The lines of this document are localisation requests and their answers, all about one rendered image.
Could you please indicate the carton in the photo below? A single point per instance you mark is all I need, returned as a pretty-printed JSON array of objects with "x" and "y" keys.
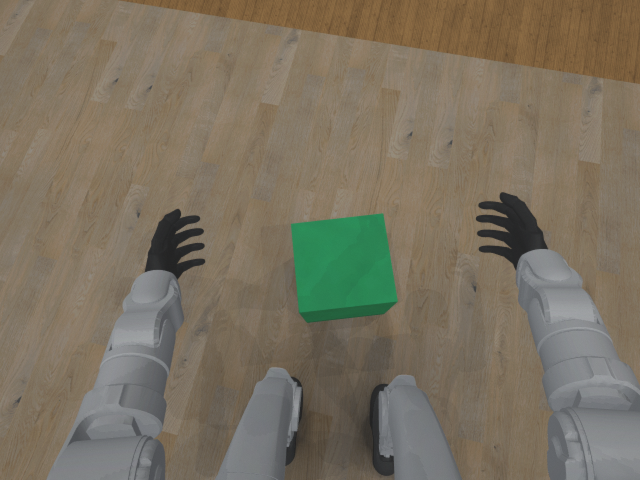
[{"x": 343, "y": 268}]

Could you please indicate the right robot thigh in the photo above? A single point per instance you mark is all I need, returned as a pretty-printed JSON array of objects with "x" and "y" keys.
[{"x": 420, "y": 447}]

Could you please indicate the robot left foot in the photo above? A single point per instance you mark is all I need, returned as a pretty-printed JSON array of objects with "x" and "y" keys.
[{"x": 290, "y": 452}]

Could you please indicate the robot left upper arm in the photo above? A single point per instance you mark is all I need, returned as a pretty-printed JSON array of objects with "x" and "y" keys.
[{"x": 122, "y": 458}]

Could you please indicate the right robot hand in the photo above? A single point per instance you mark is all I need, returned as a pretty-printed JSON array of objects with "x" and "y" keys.
[{"x": 525, "y": 234}]

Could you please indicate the robot right upper arm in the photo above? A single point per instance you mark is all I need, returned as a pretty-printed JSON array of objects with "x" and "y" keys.
[{"x": 593, "y": 444}]

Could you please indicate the right robot forearm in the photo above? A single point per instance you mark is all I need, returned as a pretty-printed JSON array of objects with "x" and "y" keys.
[{"x": 581, "y": 365}]

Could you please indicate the left robot hand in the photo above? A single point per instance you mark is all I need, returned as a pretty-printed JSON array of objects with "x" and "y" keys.
[{"x": 164, "y": 254}]

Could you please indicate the left robot forearm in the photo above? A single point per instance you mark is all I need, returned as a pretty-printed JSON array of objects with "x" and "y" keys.
[{"x": 128, "y": 395}]

